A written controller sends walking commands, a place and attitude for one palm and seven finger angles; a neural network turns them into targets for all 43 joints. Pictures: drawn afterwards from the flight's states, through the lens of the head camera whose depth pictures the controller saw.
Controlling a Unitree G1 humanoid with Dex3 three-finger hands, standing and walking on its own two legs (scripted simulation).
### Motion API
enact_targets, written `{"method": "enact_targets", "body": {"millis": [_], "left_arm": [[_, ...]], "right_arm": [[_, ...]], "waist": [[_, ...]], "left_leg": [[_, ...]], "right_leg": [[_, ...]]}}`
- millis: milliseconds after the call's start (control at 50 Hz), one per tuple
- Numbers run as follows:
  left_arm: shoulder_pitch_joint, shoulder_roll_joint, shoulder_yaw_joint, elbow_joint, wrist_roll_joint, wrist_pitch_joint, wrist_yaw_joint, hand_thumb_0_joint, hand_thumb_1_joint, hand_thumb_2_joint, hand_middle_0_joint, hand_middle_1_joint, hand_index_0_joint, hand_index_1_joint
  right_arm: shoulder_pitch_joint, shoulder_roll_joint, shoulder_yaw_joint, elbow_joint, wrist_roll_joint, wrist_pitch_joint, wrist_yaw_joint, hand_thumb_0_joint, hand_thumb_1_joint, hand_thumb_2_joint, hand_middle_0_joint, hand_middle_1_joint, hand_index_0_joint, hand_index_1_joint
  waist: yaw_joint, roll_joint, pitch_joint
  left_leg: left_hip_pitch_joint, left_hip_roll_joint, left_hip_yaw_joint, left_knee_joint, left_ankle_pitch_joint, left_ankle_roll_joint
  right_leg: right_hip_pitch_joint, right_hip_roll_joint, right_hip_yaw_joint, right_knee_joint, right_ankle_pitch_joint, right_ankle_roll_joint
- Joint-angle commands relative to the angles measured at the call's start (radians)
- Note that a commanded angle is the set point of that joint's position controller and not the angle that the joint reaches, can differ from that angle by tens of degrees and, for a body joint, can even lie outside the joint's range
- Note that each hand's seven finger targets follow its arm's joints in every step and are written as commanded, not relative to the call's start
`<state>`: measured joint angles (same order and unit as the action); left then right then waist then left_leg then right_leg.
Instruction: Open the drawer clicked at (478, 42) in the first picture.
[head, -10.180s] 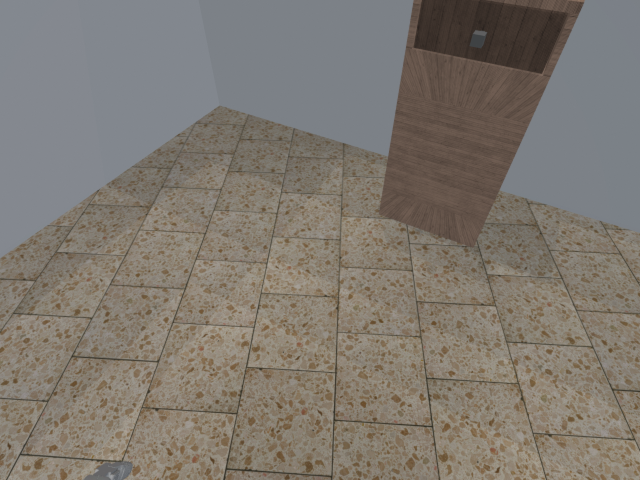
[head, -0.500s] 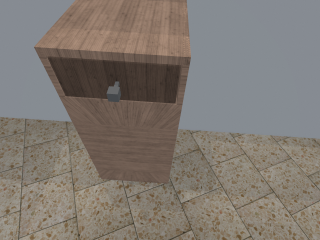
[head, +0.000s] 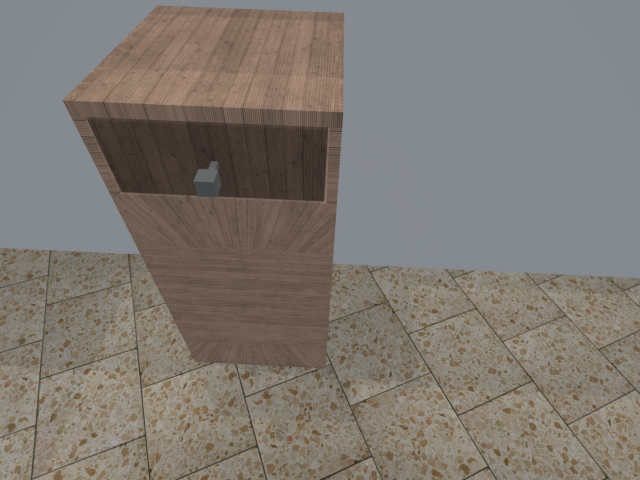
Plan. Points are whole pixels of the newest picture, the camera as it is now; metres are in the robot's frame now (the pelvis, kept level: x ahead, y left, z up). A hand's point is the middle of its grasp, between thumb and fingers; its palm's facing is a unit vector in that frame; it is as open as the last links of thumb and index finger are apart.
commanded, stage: come to a stop and stand still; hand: left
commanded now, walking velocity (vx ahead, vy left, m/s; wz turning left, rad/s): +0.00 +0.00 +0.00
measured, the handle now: (210, 176) +0.56 +0.22 +0.06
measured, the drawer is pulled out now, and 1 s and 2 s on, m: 0.00 0.00 0.00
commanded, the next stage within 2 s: look again from close up in 0.18 s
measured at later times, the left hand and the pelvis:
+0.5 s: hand out of the picture -0.02 +0.18 -0.18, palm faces +0.03 -0.98 -0.18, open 7.3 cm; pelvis +0.00 +0.02 -0.01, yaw +0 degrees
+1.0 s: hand out of the picture +0.13 +0.23 -0.10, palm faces -0.03 -0.86 -0.51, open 7.4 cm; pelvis +0.00 +0.03 -0.01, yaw -1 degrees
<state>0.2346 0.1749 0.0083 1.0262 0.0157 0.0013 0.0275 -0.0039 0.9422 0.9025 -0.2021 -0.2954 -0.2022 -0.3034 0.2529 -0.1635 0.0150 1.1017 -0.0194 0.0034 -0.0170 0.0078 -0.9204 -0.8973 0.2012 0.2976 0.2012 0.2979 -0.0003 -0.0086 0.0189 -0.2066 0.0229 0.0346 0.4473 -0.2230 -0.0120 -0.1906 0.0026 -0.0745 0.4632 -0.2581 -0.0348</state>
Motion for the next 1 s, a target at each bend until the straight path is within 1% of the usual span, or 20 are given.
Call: {"method": "enact_targets", "body": {"millis": [0, 240, 260, 280, 300, 320, 360, 420, 440, 480, 620, 820, 840, 860, 880, 900, 920, 940, 960, 980], "left_arm": [[0.075, 0.096, 0.011, -0.012, -0.004, -0.022, -0.001, 0.0, 0.9, 0.9, -0.2, -0.3, -0.2, -0.3], [0.159, 0.06, 0.0, 0.046, -0.007, -0.028, 0.001, 0.0, 0.9, 0.9, -0.2, -0.3, -0.2, -0.3], [0.222, 0.075, -0.007, 0.084, 0.01, -0.055, 0.043, 0.0, 0.9, 0.9, -0.2, -0.3, -0.2, -0.3], [0.162, 0.143, 0.001, 0.037, 0.0, -0.057, 0.033, 0.0, 0.9, 0.9, -0.2, -0.3, -0.2, -0.3], [0.126, 0.143, 0.006, 0.019, 0.0, -0.055, 0.023, 0.0, 0.9, 0.9, -0.2, -0.3, -0.2, -0.3], [0.107, 0.126, 0.006, 0.02, 0.001, -0.053, 0.021, 0.0, 0.9, 0.9, -0.2, -0.3, -0.2, -0.3], [0.111, 0.086, 0.003, 0.017, -0.001, -0.049, 0.017, 0.0, 0.9, 0.9, -0.2, -0.3, -0.2, -0.3], [0.133, 0.055, -0.001, 0.025, -0.004, -0.041, 0.012, 0.0, 0.9, 0.9, -0.2, -0.3, -0.2, -0.3], [0.145, 0.049, -0.004, 0.031, -0.005, -0.039, 0.011, 0.0, 0.9, 0.9, -0.2, -0.3, -0.2, -0.3], [0.153, 0.041, -0.004, 0.036, -0.006, -0.035, 0.01, 0.0, 0.9, 0.9, -0.2, -0.3, -0.2, -0.3], [0.143, 0.051, 0.0, 0.033, -0.004, -0.024, 0.01, 0.0, 0.9, 0.9, -0.2, -0.3, -0.2, -0.3], [0.126, 0.058, 0.002, 0.037, -0.004, -0.026, 0.009, 0.0, 0.9, 0.9, -0.2, -0.3, -0.2, -0.3], [0.179, 0.093, -0.003, 0.063, 0.005, -0.034, 0.048, 0.0, 0.9, 0.9, -0.2, -0.3, -0.2, -0.3], [-0.652, 0.453, 0.037, -1.435, 0.192, -0.203, 0.068, 0.0, 0.877, 0.89, -0.202, -0.315, -0.202, -0.315], [-0.136, 0.364, 0.046, -1.167, 0.211, -0.13, 0.138, 0.0, 0.853, 0.88, -0.203, -0.33, -0.203, -0.33], [-0.083, 0.27, 0.011, -1.117, 0.146, -0.063, 0.193, 0.0, 0.83, 0.87, -0.205, -0.345, -0.205, -0.345], [0.214, 0.039, -0.121, -0.953, 0.177, 0.038, 0.2, 0.0, 0.807, 0.86, -0.207, -0.36, -0.207, -0.36], [0.037, 0.08, -0.133, -1.18, 0.21, 0.03, 0.211, 0.0, 0.783, 0.85, -0.208, -0.375, -0.208, -0.375], [0.078, 0.146, -0.091, -1.185, 0.308, 0.025, 0.241, 0.0, 0.76, 0.84, -0.21, -0.39, -0.21, -0.39], [0.115, 0.161, -0.101, -1.174, 0.399, 0.022, 0.271, 0.0, 0.737, 0.83, -0.212, -0.405, -0.212, -0.405]], "right_arm": [[0.041, -0.081, -0.013, -0.022, 0.001, -0.016, -0.004, 0.0, -0.9, -0.9, 0.2, 0.3, 0.2, 0.3], [0.088, -0.062, -0.004, 0.011, 0.006, -0.02, -0.011, 0.0, -0.9, -0.9, 0.2, 0.3, 0.2, 0.3], [-0.034, -0.092, -0.016, -0.048, 0.01, -0.033, -0.001, 0.0, -0.9, -0.9, 0.2, 0.3, 0.2, 0.3], [0.052, -0.034, -0.017, -0.078, 0.012, -0.015, 0.001, 0.0, -0.9, -0.9, 0.2, 0.3, 0.2, 0.3], [0.055, -0.033, -0.012, -0.067, 0.003, -0.005, 0.007, 0.0, -0.9, -0.9, 0.2, 0.3, 0.2, 0.3], [0.099, -0.041, -0.014, -0.073, 0.003, -0.008, 0.007, 0.0, -0.9, -0.9, 0.2, 0.3, 0.2, 0.3], [0.124, -0.048, -0.014, -0.076, 0.001, -0.018, 0.006, 0.0, -0.9, -0.9, 0.2, 0.3, 0.2, 0.3], [0.122, -0.068, -0.012, -0.08, 0.0, -0.033, -0.001, 0.0, -0.9, -0.9, 0.2, 0.3, 0.2, 0.3], [0.11, -0.075, -0.012, -0.08, 0.002, -0.036, -0.003, 0.0, -0.9, -0.9, 0.2, 0.3, 0.2, 0.3], [0.105, -0.081, -0.012, -0.08, 0.003, -0.037, -0.007, 0.0, -0.9, -0.9, 0.2, 0.3, 0.2, 0.3], [0.107, -0.087, -0.009, -0.056, 0.001, -0.042, -0.009, 0.0, -0.9, -0.9, 0.2, 0.3, 0.2, 0.3], [0.104, -0.082, -0.009, -0.028, 0.003, -0.044, -0.011, 0.0, -0.9, -0.9, 0.2, 0.3, 0.2, 0.3], [-0.004, -0.126, -0.021, -0.098, 0.02, -0.04, -0.003, 0.0, -0.9, -0.9, 0.2, 0.3, 0.2, 0.3], [-0.002, -0.274, -0.034, -0.443, 0.061, -0.18, -0.041, 0.0, -0.9, -0.9, 0.2, 0.3, 0.2, 0.3], [-0.08, -0.195, -0.017, -0.395, 0.047, -0.284, -0.082, 0.0, -0.9, -0.9, 0.2, 0.3, 0.2, 0.3], [-0.061, -0.189, -0.037, -0.325, 0.056, -0.316, -0.088, 0.0, -0.9, -0.9, 0.2, 0.3, 0.2, 0.3], [-0.058, -0.128, -0.029, -0.329, 0.074, -0.322, -0.092, 0.0, -0.9, -0.9, 0.2, 0.3, 0.2, 0.3], [-0.096, -0.165, -0.032, -0.416, 0.068, -0.332, -0.081, 0.0, -0.9, -0.9, 0.2, 0.3, 0.2, 0.3], [-0.118, -0.199, -0.043, -0.432, 0.048, -0.334, -0.079, 0.0, -0.9, -0.9, 0.2, 0.3, 0.2, 0.3], [-0.126, -0.2, -0.041, -0.465, 0.031, -0.323, -0.07, 0.0, -0.9, -0.9, 0.2, 0.3, 0.2, 0.3]], "waist": [[0.002, -0.019, 0.046], [0.005, -0.007, 0.061], [0.046, 0.081, 0.102], [-0.037, 0.079, 0.01], [-0.027, 0.091, 0.042], [-0.049, 0.047, 0.028], [-0.044, -0.005, 0.033], [-0.017, 0.039, 0.041], [-0.006, 0.046, 0.04], [0.001, 0.0, 0.05], [0.014, 0.02, 0.072], [0.006, 0.005, 0.031], [0.045, -0.122, 0.094], [-0.077, 0.192, -0.411], [0.033, 0.344, -0.365], [0.004, 0.276, -0.275], [0.004, 0.198, -0.18], [-0.009, 0.178, -0.074], [-0.013, 0.158, -0.106], [-0.02, 0.094, -0.064]], "left_leg": [[-0.024, 0.058, -0.062, -0.085, -0.002, 0.03], [-0.034, 0.064, -0.064, -0.094, 0.001, 0.03], [-0.08, 0.059, -0.023, 0.109, 0.009, -0.006], [-0.032, 0.035, -0.039, 0.125, -0.103, 0.002], [-0.006, 0.032, -0.026, 0.115, -0.082, 0.012], [-0.006, 0.038, -0.032, 0.1, -0.069, 0.022], [-0.025, 0.044, -0.054, 0.06, -0.012, 0.031], [-0.084, 0.075, -0.109, -0.026, 0.013, 0.052], [-0.095, 0.08, -0.117, -0.045, 0.02, 0.057], [-0.108, 0.081, -0.119, -0.064, 0.015, 0.061], [-0.112, 0.082, -0.127, -0.119, 0.009, 0.068], [-0.034, 0.074, -0.096, -0.097, 0.121, 0.063], [-0.103, 0.087, -0.069, 0.078, 0.124, 0.031], [0.191, -0.014, -0.045, -0.036, 0.254, 0.062], [0.27, 0.036, -0.048, -0.039, 0.355, 0.029], [0.132, 0.033, -0.053, -0.063, 0.181, -0.012], [0.046, 0.039, -0.065, -0.082, 0.102, 0.01], [-0.031, 0.022, -0.087, -0.07, 0.009, 0.012], [-0.052, 0.016, -0.091, -0.034, -0.031, 0.021], [-0.112, -0.001, -0.099, 0.003, -0.03, 0.024]], "right_leg": [[-0.038, -0.118, 0.149, -0.179, -0.052, -0.005], [-0.038, -0.111, 0.132, -0.181, -0.043, -0.005], [-0.066, -0.178, 0.211, -0.159, 0.346, 0.021], [-0.086, -0.229, 0.246, -0.188, 0.075, -0.034], [-0.136, -0.205, 0.232, -0.201, -0.095, -0.052], [-0.161, -0.177, 0.194, -0.185, -0.201, -0.052], [-0.154, -0.134, 0.148, -0.138, -0.164, -0.043], [-0.079, -0.089, 0.102, -0.054, -0.07, -0.023], [-0.054, -0.086, 0.095, -0.041, -0.033, -0.018], [-0.033, -0.086, 0.09, -0.035, -0.008, -0.012], [-0.003, -0.09, 0.073, -0.027, 0.03, 0.002], [0.01, -0.105, 0.088, -0.05, 0.099, 0.007], [-0.037, -0.141, 0.133, -0.089, 0.273, 0.018], [-0.012, -0.01, 0.13, 0.048, 0.266, -0.018], [-0.093, -0.014, 0.036, 0.114, 0.053, -0.028], [-0.133, -0.003, -0.002, 0.14, -0.056, -0.012], [-0.168, -0.005, 0.001, 0.139, -0.074, 0.001], [-0.18, -0.013, 0.004, 0.116, -0.032, -0.001], [-0.205, -0.006, 0.018, 0.099, -0.022, -0.008], [-0.246, 0.002, 0.014, 0.107, -0.03, -0.015]]}}
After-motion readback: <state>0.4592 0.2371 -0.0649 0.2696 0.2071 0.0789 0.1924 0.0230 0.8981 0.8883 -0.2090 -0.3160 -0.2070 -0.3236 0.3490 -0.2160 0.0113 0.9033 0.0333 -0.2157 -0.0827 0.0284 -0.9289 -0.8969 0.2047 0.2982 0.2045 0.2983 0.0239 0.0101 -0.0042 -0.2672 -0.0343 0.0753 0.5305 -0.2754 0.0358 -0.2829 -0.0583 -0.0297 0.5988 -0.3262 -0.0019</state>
